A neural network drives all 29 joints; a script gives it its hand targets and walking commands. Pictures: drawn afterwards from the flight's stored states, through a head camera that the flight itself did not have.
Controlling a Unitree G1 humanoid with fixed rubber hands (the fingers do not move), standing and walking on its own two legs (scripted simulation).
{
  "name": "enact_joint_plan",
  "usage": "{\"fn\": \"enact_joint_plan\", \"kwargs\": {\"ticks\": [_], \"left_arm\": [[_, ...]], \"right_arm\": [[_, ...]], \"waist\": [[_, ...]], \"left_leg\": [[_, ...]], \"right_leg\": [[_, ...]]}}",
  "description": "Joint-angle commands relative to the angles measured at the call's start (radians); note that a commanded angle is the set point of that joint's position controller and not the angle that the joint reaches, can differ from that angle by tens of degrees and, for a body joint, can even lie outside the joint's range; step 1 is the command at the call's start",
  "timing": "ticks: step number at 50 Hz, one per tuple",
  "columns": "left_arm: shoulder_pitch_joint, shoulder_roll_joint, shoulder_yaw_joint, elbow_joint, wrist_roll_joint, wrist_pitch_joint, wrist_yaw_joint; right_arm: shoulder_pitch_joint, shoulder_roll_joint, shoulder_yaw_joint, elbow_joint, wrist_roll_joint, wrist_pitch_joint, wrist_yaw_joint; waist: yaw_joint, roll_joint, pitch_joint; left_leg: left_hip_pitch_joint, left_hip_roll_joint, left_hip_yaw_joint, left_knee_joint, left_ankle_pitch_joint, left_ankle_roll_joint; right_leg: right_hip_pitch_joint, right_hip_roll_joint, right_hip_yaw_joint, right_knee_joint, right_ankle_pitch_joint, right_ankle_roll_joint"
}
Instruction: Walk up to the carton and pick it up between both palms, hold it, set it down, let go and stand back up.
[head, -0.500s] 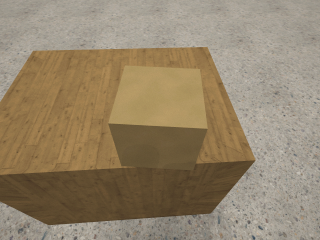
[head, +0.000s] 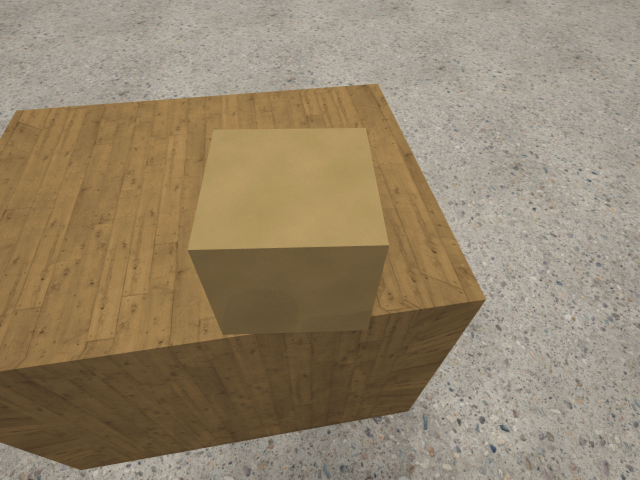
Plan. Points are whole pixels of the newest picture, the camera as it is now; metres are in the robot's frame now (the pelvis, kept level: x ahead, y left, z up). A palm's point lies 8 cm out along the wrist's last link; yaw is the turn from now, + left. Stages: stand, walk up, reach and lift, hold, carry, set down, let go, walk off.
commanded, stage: walk up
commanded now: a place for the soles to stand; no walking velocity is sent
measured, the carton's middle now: (293, 233) +0.45 +0.04 +0.02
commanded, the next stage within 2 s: reach and lift in 1.52 s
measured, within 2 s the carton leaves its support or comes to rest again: neither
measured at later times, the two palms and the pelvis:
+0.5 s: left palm out of the picture +0.04 +0.27 -0.13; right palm out of the picture +0.01 -0.27 -0.14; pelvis -0.01 +0.00 -0.01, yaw -5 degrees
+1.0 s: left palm out of the picture +0.08 +0.25 -0.13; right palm out of the picture +0.00 -0.25 -0.14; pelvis +0.00 +0.01 -0.01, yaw -9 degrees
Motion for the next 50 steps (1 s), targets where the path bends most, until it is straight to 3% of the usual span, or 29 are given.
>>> {"fn": "enact_joint_plan", "kwargs": {"ticks": [1,6,8,13,15,18,20,23,24,25,27,28,30,32,33,34,35,36,38,40,42,46,47,49,50], "left_arm": [[0.068,0.143,0.030,-0.038,0.000,-0.009,0.009],[0.050,0.142,0.040,-0.061,0.000,-0.008,0.013],[0.064,0.143,0.036,-0.069,-0.002,-0.009,0.014],[0.038,0.168,0.056,-0.089,-0.002,0.001,0.016],[0.042,0.165,0.054,-0.091,0.002,0.000,0.015],[0.026,0.157,0.055,-0.107,-0.006,-0.002,0.013],[0.045,0.142,0.051,-0.113,-0.008,-0.003,0.017],[0.070,0.129,0.046,-0.122,-0.001,-0.003,0.017],[0.078,0.130,0.050,-0.118,-0.001,-0.007,0.016],[0.068,0.147,0.049,-0.124,0.004,-0.008,0.014],[0.070,0.204,0.063,-0.129,0.004,-0.008,0.019],[0.064,0.228,0.072,-0.137,0.004,-0.004,0.020],[0.003,0.208,0.068,-0.137,-0.003,0.005,0.020],[-0.012,0.171,0.053,-0.132,-0.013,0.002,0.013],[-0.010,0.148,0.045,-0.131,-0.016,-0.003,0.012],[0.004,0.114,0.034,-0.136,-0.017,-0.007,0.011],[0.030,0.106,0.032,-0.128,-0.017,-0.006,0.013],[0.046,0.097,0.026,-0.123,-0.020,-0.006,0.016],[0.044,0.097,0.024,-0.117,-0.007,-0.006,0.016],[0.060,0.126,0.033,-0.122,-0.002,-0.012,0.017],[0.037,0.150,0.036,-0.127,0.000,-0.013,0.020],[0.011,0.143,0.033,-0.117,-0.008,-0.007,0.021],[0.016,0.133,0.034,-0.112,-0.010,-0.007,0.022],[0.011,0.130,0.028,-0.111,-0.004,-0.003,0.024],[0.007,0.137,0.031,-0.112,-0.006,-0.002,0.024]], "right_arm": [[0.018,-0.140,-0.027,-0.037,-0.003,-0.005,-0.006],[0.005,-0.159,-0.032,-0.055,-0.004,-0.003,-0.004],[0.008,-0.162,-0.036,-0.061,-0.007,0.000,-0.004],[0.013,-0.139,-0.032,-0.090,-0.010,0.003,-0.001],[0.017,-0.153,-0.035,-0.090,-0.009,0.007,0.000],[0.009,-0.175,-0.045,-0.101,-0.006,0.006,0.001],[-0.013,-0.188,-0.047,-0.107,-0.005,0.013,0.000],[-0.026,-0.183,-0.043,-0.131,-0.004,0.023,0.004],[-0.052,-0.169,-0.043,-0.128,-0.009,0.027,0.006],[-0.046,-0.162,-0.036,-0.135,-0.010,0.029,0.009],[-0.032,-0.136,-0.033,-0.143,-0.014,0.030,0.014],[-0.013,-0.129,-0.030,-0.149,-0.013,0.027,0.016],[0.036,-0.127,-0.028,-0.141,-0.010,0.011,0.011],[0.061,-0.163,-0.042,-0.128,-0.006,-0.001,0.008],[0.054,-0.181,-0.050,-0.128,-0.006,-0.006,0.006],[0.037,-0.185,-0.051,-0.131,0.001,-0.007,0.004],[0.016,-0.185,-0.048,-0.138,0.003,-0.005,0.002],[-0.006,-0.174,-0.045,-0.142,0.007,0.000,0.003],[-0.017,-0.142,-0.032,-0.142,0.003,0.005,0.004],[-0.001,-0.146,-0.030,-0.127,-0.001,0.005,0.006],[0.020,-0.142,-0.033,-0.126,-0.006,0.003,0.011],[0.037,-0.152,-0.040,-0.129,-0.002,0.007,0.012],[0.029,-0.153,-0.041,-0.129,-0.005,0.011,0.013],[0.018,-0.148,-0.041,-0.124,-0.006,0.017,0.012],[0.015,-0.149,-0.039,-0.127,-0.007,0.017,0.011]], "waist": [[-0.001,0.002,0.006],[-0.002,-0.017,-0.027],[0.002,0.006,-0.008],[-0.013,-0.067,-0.009],[-0.010,-0.065,-0.018],[-0.009,-0.002,-0.015],[0.005,0.042,-0.021],[0.018,0.033,-0.002],[0.021,0.034,0.003],[0.017,0.009,0.024],[0.009,-0.109,0.021],[0.006,-0.123,0.018],[-0.021,-0.137,0.007],[-0.030,-0.068,-0.037],[-0.029,-0.034,-0.044],[-0.007,0.005,-0.064],[0.008,0.013,-0.063],[0.019,0.047,-0.049],[0.015,0.069,-0.020],[0.024,0.040,-0.038],[0.002,-0.004,-0.046],[-0.011,-0.028,-0.065],[0.000,-0.044,-0.071],[-0.001,0.006,-0.015],[-0.005,-0.011,-0.009]], "left_leg": [[0.053,0.083,-0.104,-0.085,0.022,0.032],[0.059,0.107,-0.109,-0.081,0.036,0.049],[0.049,0.101,-0.090,-0.053,0.061,0.049],[0.047,0.083,-0.067,-0.017,-0.025,0.032],[0.068,0.092,-0.071,-0.009,-0.011,0.037],[0.057,0.123,-0.093,-0.068,-0.019,0.057],[0.026,0.166,-0.106,-0.116,-0.055,0.094],[-0.042,0.167,-0.087,-0.099,-0.110,0.100],[-0.047,0.158,-0.076,-0.066,-0.130,0.088],[-0.048,0.114,-0.052,-0.017,-0.137,0.057],[-0.016,0.052,-0.031,0.104,-0.119,0.013],[-0.009,0.033,-0.042,0.106,-0.146,0.006],[0.037,0.049,-0.064,0.027,-0.105,0.010],[0.133,0.086,-0.078,-0.049,-0.057,0.029],[0.150,0.131,-0.129,-0.100,-0.008,0.056],[0.114,0.170,-0.143,-0.128,0.060,0.091],[0.077,0.197,-0.152,-0.134,0.099,0.117],[0.049,0.201,-0.131,-0.143,0.108,0.122],[-0.025,0.172,-0.093,-0.127,0.031,0.094],[-0.014,0.132,-0.052,-0.065,0.085,0.057],[0.054,0.103,-0.023,-0.019,0.136,0.028],[0.118,0.121,-0.027,-0.023,0.147,0.044],[0.081,0.141,-0.042,-0.036,0.117,0.055],[0.051,0.125,-0.027,-0.039,0.055,0.048],[0.046,0.124,-0.029,-0.041,0.022,0.048]], "right_leg": [[-0.103,-0.063,0.087,-0.066,0.189,-0.105],[-0.110,-0.033,0.067,-0.006,0.212,-0.093],[-0.123,-0.049,0.104,-0.011,0.216,-0.107],[-0.163,-0.066,0.166,-0.048,0.181,-0.116],[-0.182,-0.066,0.177,-0.037,0.165,-0.124],[-0.189,-0.011,0.110,0.025,0.160,-0.096],[-0.160,0.028,0.041,0.112,0.130,-0.081],[-0.117,0.023,0.039,0.105,0.102,-0.092],[-0.123,0.005,0.074,0.071,0.080,-0.107],[-0.158,-0.033,0.153,0.001,0.065,-0.122],[-0.206,-0.122,0.349,-0.116,0.059,-0.176],[-0.219,-0.139,0.391,-0.146,0.067,-0.193],[-0.227,-0.117,0.320,-0.127,0.068,-0.170],[-0.234,-0.048,0.199,-0.061,0.112,-0.122],[-0.233,0.003,0.115,0.034,0.171,-0.092],[-0.171,0.033,0.056,0.088,0.164,-0.074],[-0.141,0.037,0.022,0.115,0.148,-0.070],[-0.132,0.030,0.012,0.113,0.130,-0.074],[-0.086,0.010,0.037,0.073,0.143,-0.089],[-0.051,-0.033,0.082,0.036,0.261,-0.101],[-0.108,-0.075,0.137,0.012,0.350,-0.121],[-0.150,-0.041,0.100,0.031,0.335,-0.101],[-0.118,-0.033,0.078,0.055,0.313,-0.095],[-0.152,-0.039,0.106,0.032,0.258,-0.104],[-0.162,-0.042,0.109,0.025,0.244,-0.110]]}}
